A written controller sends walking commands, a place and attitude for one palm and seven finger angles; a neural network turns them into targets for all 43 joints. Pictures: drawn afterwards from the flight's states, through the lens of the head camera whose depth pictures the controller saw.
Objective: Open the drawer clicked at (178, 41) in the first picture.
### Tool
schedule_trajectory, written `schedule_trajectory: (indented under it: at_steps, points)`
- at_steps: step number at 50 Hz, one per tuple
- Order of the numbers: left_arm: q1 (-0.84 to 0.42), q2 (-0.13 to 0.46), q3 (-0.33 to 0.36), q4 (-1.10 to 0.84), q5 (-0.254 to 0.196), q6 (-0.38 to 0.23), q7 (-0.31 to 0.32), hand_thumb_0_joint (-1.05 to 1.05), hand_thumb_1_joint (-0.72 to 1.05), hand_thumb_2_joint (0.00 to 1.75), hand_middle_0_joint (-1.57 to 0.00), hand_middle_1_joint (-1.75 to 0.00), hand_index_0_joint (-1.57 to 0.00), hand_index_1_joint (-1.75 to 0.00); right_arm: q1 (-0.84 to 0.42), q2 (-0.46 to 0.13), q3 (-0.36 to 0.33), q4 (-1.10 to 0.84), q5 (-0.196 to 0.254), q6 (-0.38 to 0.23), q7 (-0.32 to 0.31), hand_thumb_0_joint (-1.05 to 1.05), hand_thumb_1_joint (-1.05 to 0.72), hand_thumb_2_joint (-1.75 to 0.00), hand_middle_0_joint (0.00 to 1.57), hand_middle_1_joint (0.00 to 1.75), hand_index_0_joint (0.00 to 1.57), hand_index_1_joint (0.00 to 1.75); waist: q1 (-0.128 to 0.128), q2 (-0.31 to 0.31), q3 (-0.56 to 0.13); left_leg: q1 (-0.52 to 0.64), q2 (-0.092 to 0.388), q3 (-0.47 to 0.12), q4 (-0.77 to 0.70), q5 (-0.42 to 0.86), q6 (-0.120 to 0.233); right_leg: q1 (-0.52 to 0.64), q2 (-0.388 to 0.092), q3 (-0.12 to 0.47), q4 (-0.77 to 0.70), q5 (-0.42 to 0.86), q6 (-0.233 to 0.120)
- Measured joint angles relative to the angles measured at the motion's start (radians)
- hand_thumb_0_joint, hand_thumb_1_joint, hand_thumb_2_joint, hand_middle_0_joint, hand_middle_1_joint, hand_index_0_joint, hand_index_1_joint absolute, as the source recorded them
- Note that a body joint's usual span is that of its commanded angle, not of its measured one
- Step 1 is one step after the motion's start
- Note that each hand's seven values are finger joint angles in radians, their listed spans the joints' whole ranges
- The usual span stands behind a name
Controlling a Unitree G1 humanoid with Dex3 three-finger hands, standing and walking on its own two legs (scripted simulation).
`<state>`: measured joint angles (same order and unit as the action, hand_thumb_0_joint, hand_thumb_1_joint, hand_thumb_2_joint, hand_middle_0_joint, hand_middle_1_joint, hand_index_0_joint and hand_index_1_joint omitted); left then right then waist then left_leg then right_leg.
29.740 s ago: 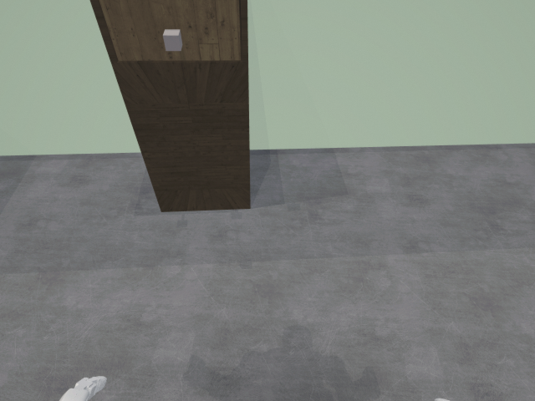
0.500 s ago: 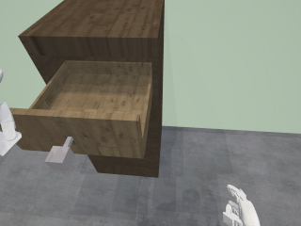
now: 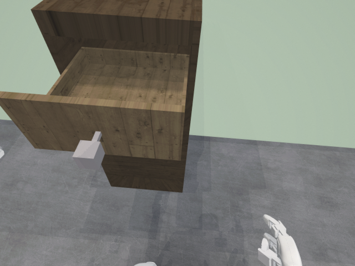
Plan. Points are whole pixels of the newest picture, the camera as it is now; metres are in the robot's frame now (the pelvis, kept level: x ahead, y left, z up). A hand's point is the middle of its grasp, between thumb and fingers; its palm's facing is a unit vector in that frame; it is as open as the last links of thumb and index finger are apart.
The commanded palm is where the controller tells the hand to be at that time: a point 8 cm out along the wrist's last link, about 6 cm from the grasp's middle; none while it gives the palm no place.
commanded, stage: step back with the hand held close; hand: left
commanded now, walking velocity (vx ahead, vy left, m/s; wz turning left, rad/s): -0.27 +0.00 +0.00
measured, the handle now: (92, 147) +0.33 +0.22 +0.09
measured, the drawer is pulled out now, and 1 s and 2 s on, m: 0.26 0.26 0.26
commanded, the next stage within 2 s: stop stepping back and stand still in 0.50 s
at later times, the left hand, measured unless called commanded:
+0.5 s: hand out of the picture +0.12 +0.21 +0.28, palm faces +0.44 -0.78 -0.43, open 7.4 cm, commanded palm +0.05 +0.27 +0.28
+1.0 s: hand out of the picture -0.01 +0.20 +0.27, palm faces +0.43 -0.78 -0.46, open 7.4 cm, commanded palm -0.07 +0.25 +0.28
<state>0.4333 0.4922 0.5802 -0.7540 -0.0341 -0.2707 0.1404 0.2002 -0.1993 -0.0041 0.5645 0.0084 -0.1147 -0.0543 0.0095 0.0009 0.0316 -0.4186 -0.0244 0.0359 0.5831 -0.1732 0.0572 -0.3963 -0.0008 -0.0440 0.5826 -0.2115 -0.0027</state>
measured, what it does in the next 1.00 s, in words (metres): walks backwards: right foot, then left foot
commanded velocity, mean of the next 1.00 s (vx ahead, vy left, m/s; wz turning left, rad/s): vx -0.12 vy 0.03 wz -0.01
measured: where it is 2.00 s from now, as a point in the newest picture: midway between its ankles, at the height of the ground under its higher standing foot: outside the picture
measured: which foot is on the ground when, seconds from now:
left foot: down 0.00-0.56, up 0.58-0.74, down 0.76-1.00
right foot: down 0.00-0.22, up 0.24-0.54, down 0.56-1.00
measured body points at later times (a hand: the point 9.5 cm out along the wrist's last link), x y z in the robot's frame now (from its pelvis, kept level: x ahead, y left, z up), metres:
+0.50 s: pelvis -0.09 -0.01 +0.01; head -0.05 +0.02 +0.46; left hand +0.09 +0.25 +0.30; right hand +0.08 -0.22 -0.07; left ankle +0.04 +0.09 -0.73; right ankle -0.18 -0.14 -0.69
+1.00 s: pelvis -0.20 -0.02 +0.01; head -0.21 -0.01 +0.46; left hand -0.04 +0.24 +0.29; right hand -0.05 -0.28 -0.06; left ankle -0.14 +0.08 -0.72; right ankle -0.21 -0.13 -0.72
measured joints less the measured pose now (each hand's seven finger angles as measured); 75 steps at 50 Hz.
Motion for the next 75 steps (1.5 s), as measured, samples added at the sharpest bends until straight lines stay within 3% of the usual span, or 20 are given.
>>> schedule_trajectory:
  at_steps: [9,12,16,18,25,29,31,34,38,40,49,53,56,58,60,64,69,72,73,75]
  points:
    - [-0.071,-0.027,-0.044,-0.025,-0.001,-0.007,0.014,0.01,0.89,0.9,-0.21,-0.31,-0.21,-0.3,-0.006,-0.015,0.001,0.053,0.001,0.01,0.002,0.01,-0.9,-0.9,0.2,0.3,0.21,0.3,-0.001,-0.001,-0.01,-0.033,0.014,-0.029,0.168,-0.191,-0.042,-0.031,0.005,-0.019,0.013,0.046,-0.009]
    - [-0.101,-0.014,-0.039,-0.025,-0.002,-0.011,0.019,0.01,0.89,0.9,-0.21,-0.31,-0.21,-0.3,-0.01,-0.017,-0.001,0.053,-0.004,0.013,-0.008,0.01,-0.9,-0.9,0.2,0.3,0.21,0.3,-0.013,-0.023,0.005,-0.031,0.009,-0.021,0.115,-0.067,-0.014,-0.071,-0.008,-0.014,0.063,-0.002,0.0]
    - [-0.097,-0.006,0.006,-0.008,-0.005,-0.018,0.023,0.01,0.89,0.9,-0.21,-0.31,-0.21,-0.3,-0.01,0.013,-0.014,0.051,-0.023,-0.017,-0.002,0.01,-0.9,-0.9,0.2,0.3,0.2,0.3,-0.018,-0.005,0.016,-0.045,0.031,-0.027,0.063,-0.025,0.0,-0.13,0.047,0.045,0.378,-0.222,-0.002]
    - [-0.079,0.0,0.019,-0.018,-0.011,-0.013,0.023,0.01,0.89,0.9,-0.21,-0.31,-0.21,-0.3,-0.005,0.031,-0.012,0.056,-0.023,-0.031,0.012,0.01,-0.9,-0.9,0.2,0.3,0.2,0.3,-0.014,0.002,0.01,-0.045,0.049,-0.029,0.016,0.011,-0.006,-0.103,0.056,0.047,0.427,-0.252,0.004]
    - [-0.039,0.002,-0.012,-0.073,-0.034,0.009,-0.001,0.01,0.89,0.9,-0.21,-0.31,-0.21,-0.3,-0.03,0.061,0.016,0.059,-0.023,-0.046,0.037,0.01,-0.9,-0.9,0.2,0.3,0.21,0.3,-0.001,0.008,-0.019,-0.065,0.095,-0.007,-0.128,0.139,-0.032,0.108,0.038,0.011,0.175,-0.287,0.003]
    - [-0.035,0.041,0.013,-0.066,-0.057,-0.002,-0.014,0.01,0.89,0.9,-0.21,-0.31,-0.21,-0.3,-0.071,0.055,0.024,0.046,-0.014,-0.029,0.038,0.01,-0.9,-0.9,0.2,0.3,0.21,0.3,0.005,-0.002,-0.02,-0.137,0.093,0.004,-0.095,0.123,-0.069,0.212,0.02,-0.008,-0.096,-0.148,-0.037]
    - [-0.019,0.033,-0.006,-0.059,-0.058,-0.017,-0.022,0.01,0.89,0.9,-0.21,-0.31,-0.21,-0.3,-0.08,0.036,0.016,0.073,-0.005,-0.011,0.027,0.01,-0.9,-0.9,0.2,0.3,0.21,0.3,0.008,0.014,-0.019,-0.181,0.072,-0.033,0.126,-0.084,-0.088,0.197,0.026,-0.002,-0.08,-0.148,-0.022]
    - [0.032,0.047,0.003,-0.053,-0.046,-0.017,-0.025,0.01,0.89,0.9,-0.21,-0.31,-0.22,-0.3,-0.038,0.022,0.01,0.085,0.012,0.019,0.012,0.01,-0.9,-0.9,0.2,0.3,0.21,0.3,-0.002,-0.02,-0.053,-0.152,0.025,-0.013,0.287,-0.158,-0.089,0.197,-0.006,0.01,-0.103,-0.132,-0.005]
    - [0.071,0.034,0.006,-0.017,-0.035,0.011,-0.006,0.01,0.89,0.9,-0.21,-0.31,-0.22,-0.3,0.019,-0.021,0.006,0.055,0.015,0.028,-0.015,0.01,-0.9,-0.9,0.2,0.3,0.2,0.3,-0.028,-0.027,-0.083,0.05,0.025,0.021,0.027,-0.021,-0.062,0.185,-0.02,-0.001,-0.088,-0.128,0.001]
    - [0.056,0.02,-0.01,0.01,-0.037,0.03,0.001,0.01,0.89,0.9,-0.21,-0.31,-0.22,-0.3,0.023,-0.041,-0.013,0.053,0.016,0.022,-0.022,0.01,-0.9,-0.9,0.2,0.3,0.2,0.3,-0.044,-0.019,-0.079,0.096,0.016,0.01,-0.065,-0.091,-0.038,0.161,-0.026,-0.018,-0.042,-0.144,0.008]
    - [0.102,-0.016,-0.051,-0.01,-0.025,0.052,0.003,0.02,0.89,0.9,-0.21,-0.31,-0.21,-0.3,0.031,-0.02,-0.006,0.029,0.001,0.009,0.004,0.01,-0.9,-0.9,0.2,0.3,0.2,0.3,-0.048,-0.023,-0.059,0.076,0.027,-0.009,-0.062,-0.026,-0.034,0.158,-0.012,-0.037,-0.055,-0.101,-0.012]
    - [0.072,-0.01,-0.051,-0.029,-0.013,0.027,0.009,0.01,0.89,0.9,-0.21,-0.31,-0.22,-0.3,0.043,-0.007,0.0,0.054,-0.005,0.023,-0.002,0.01,-0.9,-0.9,0.2,0.3,0.2,0.3,-0.009,-0.021,-0.085,0.001,0.029,-0.014,0.138,-0.182,-0.045,0.134,-0.006,-0.039,-0.046,-0.113,-0.047]
    - [-0.003,-0.015,-0.051,0.008,-0.008,0.012,0.014,0.01,0.89,0.9,-0.21,-0.31,-0.22,-0.3,0.048,-0.008,0.009,0.092,-0.009,0.033,-0.006,0.01,-0.9,-0.9,0.2,0.3,0.2,0.3,0.011,-0.038,-0.105,0.021,0.038,0.009,0.207,-0.193,-0.035,0.12,-0.027,-0.034,-0.024,-0.06,-0.035]
    - [-0.065,-0.035,-0.061,0.058,-0.007,0.012,0.022,0.01,0.89,0.9,-0.21,-0.31,-0.22,-0.3,0.062,-0.021,0.014,0.091,-0.01,0.033,-0.015,0.01,-0.9,-0.9,0.2,0.3,0.2,0.3,0.005,-0.013,-0.13,0.084,0.063,-0.009,0.093,-0.249,-0.021,0.094,-0.026,-0.057,0.027,-0.123,-0.024]
    - [-0.124,-0.063,-0.065,0.115,-0.008,0.022,0.032,0.01,0.89,0.9,-0.21,-0.31,-0.21,-0.3,0.052,-0.021,0.012,0.089,-0.006,0.03,-0.024,0.01,-0.9,-0.9,0.2,0.3,0.21,0.3,-0.011,-0.001,-0.118,0.077,0.06,-0.017,0.073,-0.169,-0.031,0.044,-0.022,-0.043,0.147,-0.23,-0.019]
    - [-0.143,-0.083,-0.063,0.168,0.004,0.053,0.031,0.01,0.89,0.9,-0.2,-0.31,-0.21,-0.3,0.052,0.026,0.02,0.079,-0.002,0.002,-0.004,0.01,-0.9,-0.9,0.2,0.3,0.2,0.3,-0.037,-0.006,-0.085,0.099,0.053,-0.008,0.029,-0.106,-0.035,-0.05,0.001,-0.016,0.393,-0.245,-0.008]
    - [0.019,-0.043,-0.075,0.053,-0.003,0.071,0.016,0.01,0.89,0.9,-0.2,-0.31,-0.2,-0.3,0.083,0.057,0.054,0.055,-0.009,-0.005,0.02,0.01,-0.9,-0.9,0.2,0.3,0.21,0.3,-0.049,-0.012,-0.077,0.11,0.068,0.002,-0.004,-0.091,-0.066,0.056,-0.002,-0.056,0.094,-0.184,-0.01]
    - [0.054,-0.016,-0.075,-0.012,-0.004,0.054,-0.001,0.01,0.89,0.9,-0.21,-0.31,-0.21,-0.3,0.061,0.04,0.047,0.067,-0.013,0.012,0.02,0.01,-0.9,-0.9,0.2,0.3,0.21,0.3,-0.032,0.001,-0.049,0.038,0.073,-0.014,0.15,-0.184,-0.058,0.063,0.014,-0.049,0.035,-0.088,-0.06]
    - [0.021,-0.014,-0.121,0.033,0.019,0.037,-0.016,0.01,0.89,0.9,-0.21,-0.31,-0.21,-0.3,0.056,0.025,0.026,0.096,-0.012,0.005,0.032,0.01,-0.9,-0.9,0.2,0.3,0.21,0.3,-0.03,0.018,-0.049,-0.001,0.072,-0.016,0.228,-0.227,-0.056,0.059,0.011,-0.067,0.04,-0.079,-0.063]
    - [-0.064,-0.051,-0.26,0.237,0.061,0.077,-0.06,0.0,0.89,0.9,-0.2,-0.31,-0.21,-0.3,0.046,-0.017,-0.014,0.17,-0.012,0.01,0.055,0.01,-0.9,-0.9,0.2,0.3,0.21,0.3,-0.024,0.05,-0.076,-0.054,0.059,-0.009,0.323,-0.291,-0.066,0.05,-0.016,-0.095,0.058,-0.09,-0.056]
